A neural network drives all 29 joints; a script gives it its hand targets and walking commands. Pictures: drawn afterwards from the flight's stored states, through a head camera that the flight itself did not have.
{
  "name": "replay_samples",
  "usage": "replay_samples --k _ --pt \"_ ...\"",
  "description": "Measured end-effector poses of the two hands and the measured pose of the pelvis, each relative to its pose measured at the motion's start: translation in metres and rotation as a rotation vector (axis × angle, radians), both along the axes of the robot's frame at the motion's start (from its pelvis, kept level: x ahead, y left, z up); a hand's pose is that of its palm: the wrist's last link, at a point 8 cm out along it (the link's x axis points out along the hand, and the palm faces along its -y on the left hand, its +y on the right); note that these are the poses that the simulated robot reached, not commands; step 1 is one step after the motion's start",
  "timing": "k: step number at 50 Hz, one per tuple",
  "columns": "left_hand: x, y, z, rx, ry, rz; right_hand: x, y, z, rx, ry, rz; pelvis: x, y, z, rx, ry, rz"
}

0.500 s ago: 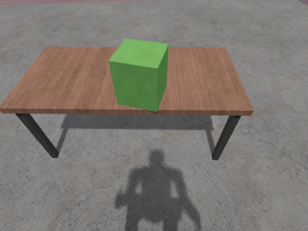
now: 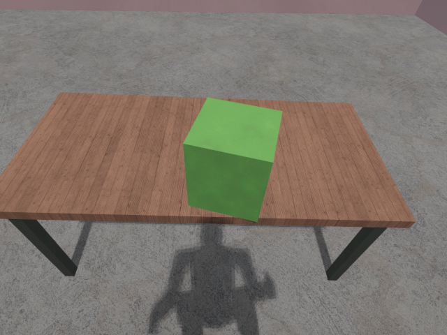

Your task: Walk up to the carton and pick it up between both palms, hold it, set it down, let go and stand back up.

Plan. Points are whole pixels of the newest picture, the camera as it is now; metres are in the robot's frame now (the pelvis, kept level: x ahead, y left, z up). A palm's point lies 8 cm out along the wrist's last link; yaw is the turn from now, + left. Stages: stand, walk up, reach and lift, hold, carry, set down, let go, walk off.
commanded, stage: walk up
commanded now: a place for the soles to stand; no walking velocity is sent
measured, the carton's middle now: (232, 160) +0.60 -0.03 -0.08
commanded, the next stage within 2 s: none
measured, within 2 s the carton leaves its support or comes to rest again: neither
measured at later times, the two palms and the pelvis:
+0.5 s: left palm (105, 278) +0.27 +0.24 -0.09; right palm out of the picture +0.13 -0.24 -0.14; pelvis +0.17 +0.00 -0.01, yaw -2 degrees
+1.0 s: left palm (84, 256) +0.34 +0.32 -0.13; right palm (303, 241) +0.37 -0.18 -0.10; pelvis +0.26 +0.06 -0.01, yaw -3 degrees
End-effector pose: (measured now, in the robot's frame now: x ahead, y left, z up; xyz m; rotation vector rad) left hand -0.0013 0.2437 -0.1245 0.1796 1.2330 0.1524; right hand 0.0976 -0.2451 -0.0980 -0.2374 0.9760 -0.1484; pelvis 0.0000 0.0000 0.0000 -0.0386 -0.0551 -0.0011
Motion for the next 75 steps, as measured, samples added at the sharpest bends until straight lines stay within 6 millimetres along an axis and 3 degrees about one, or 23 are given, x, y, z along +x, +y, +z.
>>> replay_samples --k 5,10,16,20,23,29,33,37,40,45,51,56,63,69,75 --pt "0.09 0.016 0.012 -0.001 -0.144 -0.065 -0.023 -0.006 0.007 -0.039 0.113 -0.064 0.035 0.009 0.009 -0.001 -0.003 -0.002" --pt "0.157 0.021 0.017 0.017 -0.19 -0.105 -0.039 -0.005 0.001 -0.028 0.215 -0.119 0.069 0.013 0.008 0.015 0.0 -0.017" --pt "0.236 0.004 0.024 0.047 -0.236 -0.166 -0.05 0.006 -0.023 0.04 0.338 -0.176 0.11 0.011 0.0 0.038 0.011 -0.022" --pt "0.282 -0.011 0.024 0.074 -0.311 -0.189 -0.04 0.009 -0.046 0.086 0.42 -0.18 0.142 0.004 -0.014 0.029 0.019 -0.027" --pt "0.286 -0.008 0.026 0.104 -0.309 -0.15 -0.005 0.008 -0.05 0.096 0.424 -0.125 0.159 0.001 -0.014 0.048 0.0 -0.026" --pt "0.252 0.013 0.041 0.137 -0.159 -0.05 0.097 0.003 -0.035 0.103 0.253 -0.037 0.195 0.01 0.007 0.076 -0.019 -0.037" --pt "0.243 0.03 0.043 0.139 -0.078 -0.029 0.15 0.009 -0.029 0.098 0.18 -0.022 0.218 0.02 0.01 0.081 -0.012 -0.039" --pt "0.255 0.049 0.032 0.112 -0.049 -0.021 0.191 0.023 -0.027 0.068 0.148 -0.003 0.236 0.033 0.004 0.062 0.005 -0.041" --pt "0.272 0.066 0.012 0.085 -0.042 -0.024 0.22 0.037 -0.028 0.027 0.113 0.001 0.249 0.046 -0.008 0.036 0.014 -0.045" --pt "0.309 0.079 -0.012 0.05 -0.064 -0.029 0.25 0.057 -0.018 -0.012 0.069 0.003 0.258 0.059 -0.015 0.038 0.011 -0.034" --pt "0.343 0.073 -0.003 0.032 -0.119 -0.089 0.271 0.06 0.0 -0.021 -0.008 -0.032 0.26 0.064 -0.007 0.021 0.028 -0.048" --pt "0.355 0.07 0.008 0.065 -0.189 -0.113 0.274 0.048 -0.006 -0.001 -0.045 -0.038 0.255 0.058 -0.012 0.038 0.027 -0.061" --pt "0.347 0.06 0.028 0.073 -0.211 -0.113 0.245 0.034 -0.019 0.045 0.023 -0.067 0.258 0.051 -0.004 0.038 0.014 -0.062" --pt "0.358 0.056 0.03 0.058 -0.223 -0.141 0.219 0.03 -0.023 0.04 0.087 -0.082 0.26 0.051 -0.003 0.038 0.011 -0.06" --pt "0.374 0.056 0.027 0.04 -0.236 -0.164 0.212 0.032 -0.019 0.026 0.112 -0.095 0.263 0.054 -0.002 0.036 0.017 -0.062"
